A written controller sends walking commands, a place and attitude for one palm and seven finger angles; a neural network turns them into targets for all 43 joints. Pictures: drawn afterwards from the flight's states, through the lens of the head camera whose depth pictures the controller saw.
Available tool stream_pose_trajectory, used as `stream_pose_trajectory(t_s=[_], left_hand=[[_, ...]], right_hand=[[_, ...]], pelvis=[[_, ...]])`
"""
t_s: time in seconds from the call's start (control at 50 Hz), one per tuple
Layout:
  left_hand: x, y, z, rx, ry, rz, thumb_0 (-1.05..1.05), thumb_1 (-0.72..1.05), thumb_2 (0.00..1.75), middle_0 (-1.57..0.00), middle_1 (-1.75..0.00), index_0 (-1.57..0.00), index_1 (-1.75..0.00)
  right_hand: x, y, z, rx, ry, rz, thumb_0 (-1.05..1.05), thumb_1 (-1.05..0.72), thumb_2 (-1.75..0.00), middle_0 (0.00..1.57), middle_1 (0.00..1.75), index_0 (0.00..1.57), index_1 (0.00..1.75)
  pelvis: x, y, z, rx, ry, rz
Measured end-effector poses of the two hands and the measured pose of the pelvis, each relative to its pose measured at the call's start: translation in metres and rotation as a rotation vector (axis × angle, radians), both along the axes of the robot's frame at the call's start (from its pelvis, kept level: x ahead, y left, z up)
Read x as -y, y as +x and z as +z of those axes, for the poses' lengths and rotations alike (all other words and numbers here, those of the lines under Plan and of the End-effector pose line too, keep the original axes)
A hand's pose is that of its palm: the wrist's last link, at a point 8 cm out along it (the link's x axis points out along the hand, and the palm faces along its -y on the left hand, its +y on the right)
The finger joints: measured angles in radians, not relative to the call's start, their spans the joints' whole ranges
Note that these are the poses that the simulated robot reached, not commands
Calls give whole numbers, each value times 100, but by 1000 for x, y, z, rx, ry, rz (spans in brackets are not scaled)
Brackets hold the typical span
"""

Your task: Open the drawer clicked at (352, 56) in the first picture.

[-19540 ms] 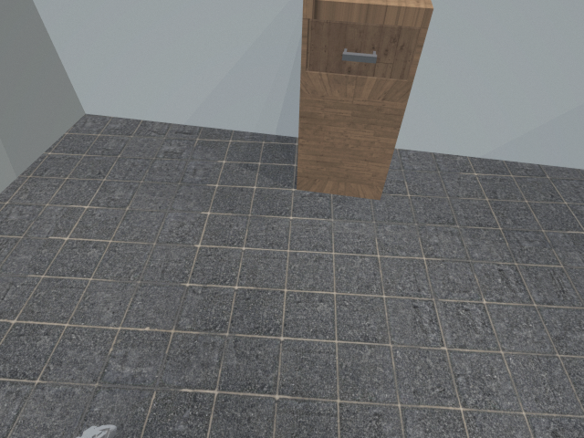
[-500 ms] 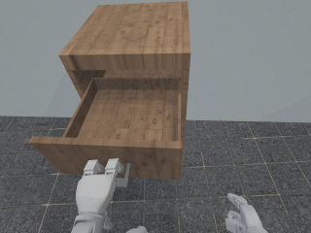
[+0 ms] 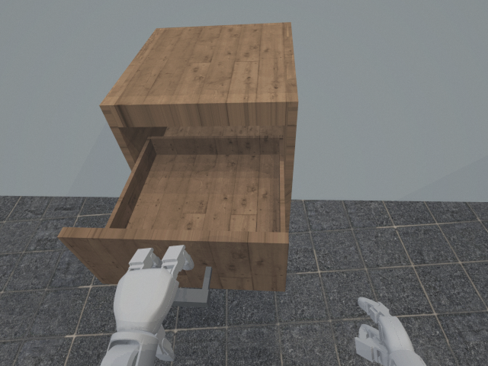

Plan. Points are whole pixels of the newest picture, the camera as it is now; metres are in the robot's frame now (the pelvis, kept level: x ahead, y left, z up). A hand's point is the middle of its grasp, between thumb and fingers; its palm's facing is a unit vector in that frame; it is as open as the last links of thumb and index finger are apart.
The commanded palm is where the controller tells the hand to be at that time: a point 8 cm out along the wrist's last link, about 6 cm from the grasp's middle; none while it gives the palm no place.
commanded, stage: lift the hand off the handle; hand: left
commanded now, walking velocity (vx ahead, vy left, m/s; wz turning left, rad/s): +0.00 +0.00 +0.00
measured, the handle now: (176, 284) +0.26 +0.15 -0.01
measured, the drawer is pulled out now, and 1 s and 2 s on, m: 0.29 0.29 0.29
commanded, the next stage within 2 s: draw the hand back to the body in 0.82 s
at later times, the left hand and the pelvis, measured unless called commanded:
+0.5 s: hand (158, 281) +0.22 +0.15 +0.08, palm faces +0.10 -0.22 -0.97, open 13.6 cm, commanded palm +0.19 +0.15 +0.16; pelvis +0.01 +0.00 +0.02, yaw -1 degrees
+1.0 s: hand (144, 274) +0.21 +0.15 +0.12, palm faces +0.08 -0.22 -0.97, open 13.9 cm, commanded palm +0.18 +0.16 +0.19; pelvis +0.01 -0.01 +0.03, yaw -1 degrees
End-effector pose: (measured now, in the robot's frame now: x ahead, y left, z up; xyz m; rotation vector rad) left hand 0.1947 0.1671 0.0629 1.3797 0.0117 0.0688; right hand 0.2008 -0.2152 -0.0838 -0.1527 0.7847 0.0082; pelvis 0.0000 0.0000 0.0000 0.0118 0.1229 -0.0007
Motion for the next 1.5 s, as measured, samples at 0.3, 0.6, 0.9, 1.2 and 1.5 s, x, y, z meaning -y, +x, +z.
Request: stream_pose_trajectory(t_s=[0.3,0.6,0.9,1.2,1.5], left_hand=[[1,-1,42,23,-20,-17,-1,-49,30,-38,-123,-38,-123],[13,2,94,121,-30,-49,-1,-50,30,-37,-122,-34,-121],[3,-1,113,57,-25,-11,-1,-50,30,-32,-120,-32,-120],[-20,-6,121,85,2,10,-1,-50,30,-32,-120,-32,-120],[-53,-21,127,67,28,29,-1,-50,30,-32,-120,-32,-120]], right_hand=[[-26,22,15,54,70,59,2,-91,-90,20,30,20,30],[-27,30,24,71,104,90,2,-91,-90,20,30,20,30],[-12,34,42,90,99,87,2,-91,-90,20,30,19,30],[-13,34,40,73,67,78,2,-91,-90,20,30,19,30],[-30,35,43,71,41,93,2,-91,-90,20,30,20,30]], pelvis=[[-4,9,10,45,0,-11],[0,14,18,81,4,-21],[10,14,29,119,5,-28],[5,16,30,108,-3,-24],[-11,15,31,105,-15,-16]])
